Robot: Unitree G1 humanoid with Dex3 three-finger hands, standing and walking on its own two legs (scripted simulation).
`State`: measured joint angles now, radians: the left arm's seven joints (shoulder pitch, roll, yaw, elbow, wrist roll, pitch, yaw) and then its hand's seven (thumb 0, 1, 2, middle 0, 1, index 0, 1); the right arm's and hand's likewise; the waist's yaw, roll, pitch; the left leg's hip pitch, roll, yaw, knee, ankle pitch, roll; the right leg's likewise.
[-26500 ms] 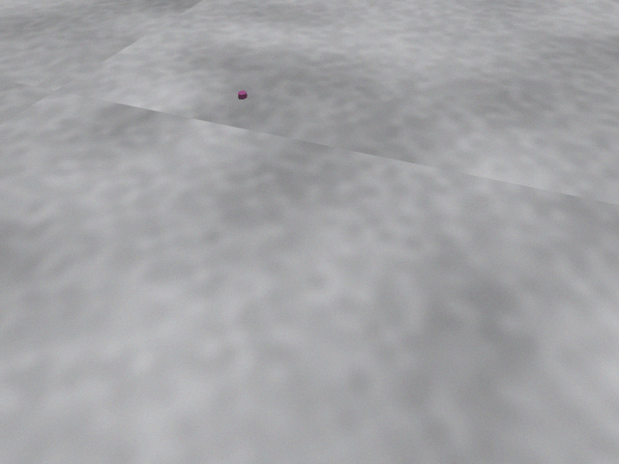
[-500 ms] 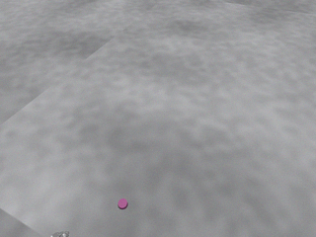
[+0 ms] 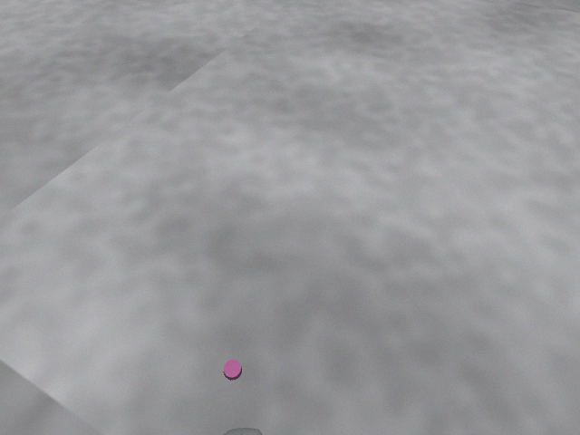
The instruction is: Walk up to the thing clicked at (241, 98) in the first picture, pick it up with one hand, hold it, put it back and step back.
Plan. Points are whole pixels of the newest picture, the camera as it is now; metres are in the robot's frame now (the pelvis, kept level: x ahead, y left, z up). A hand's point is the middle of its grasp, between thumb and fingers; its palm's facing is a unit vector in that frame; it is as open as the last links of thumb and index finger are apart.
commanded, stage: walk up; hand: left
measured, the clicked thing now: (233, 369) +0.40 +0.23 -0.75
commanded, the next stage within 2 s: stand in 1.70 s
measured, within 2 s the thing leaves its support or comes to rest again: neither
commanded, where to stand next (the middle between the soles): +0.02 -0.02 m, yaw +1 degrees
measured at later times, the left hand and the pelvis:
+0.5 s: hand out of the picture +0.06 +0.26 -0.14, palm faces -0.01 -0.90 -0.43, open 7.4 cm; pelvis -0.04 -0.01 -0.01, yaw +1 degrees
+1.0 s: hand out of the picture +0.05 +0.25 -0.15, palm faces +0.00 -0.94 -0.34, open 7.4 cm; pelvis -0.02 +0.00 +0.00, yaw +2 degrees
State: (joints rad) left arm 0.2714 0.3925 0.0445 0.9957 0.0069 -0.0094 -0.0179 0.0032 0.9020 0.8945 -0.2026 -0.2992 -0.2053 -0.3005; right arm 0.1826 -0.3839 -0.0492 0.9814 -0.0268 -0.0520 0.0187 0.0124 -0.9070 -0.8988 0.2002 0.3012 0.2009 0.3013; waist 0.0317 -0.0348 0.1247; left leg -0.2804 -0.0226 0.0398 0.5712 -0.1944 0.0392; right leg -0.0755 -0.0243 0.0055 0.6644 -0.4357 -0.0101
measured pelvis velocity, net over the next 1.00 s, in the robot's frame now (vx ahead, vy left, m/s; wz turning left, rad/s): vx -0.02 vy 0.00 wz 0.04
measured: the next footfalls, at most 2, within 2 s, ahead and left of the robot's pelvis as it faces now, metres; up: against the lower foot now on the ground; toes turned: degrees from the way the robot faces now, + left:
right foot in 0.30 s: +0.04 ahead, -0.13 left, +0.00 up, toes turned +3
left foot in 0.58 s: +0.03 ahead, +0.12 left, +0.00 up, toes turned +2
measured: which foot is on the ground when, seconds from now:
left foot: down 0.00-0.32, up 0.34-0.56, down 0.58-1.00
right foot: up 0.00-0.28, down 0.30-1.00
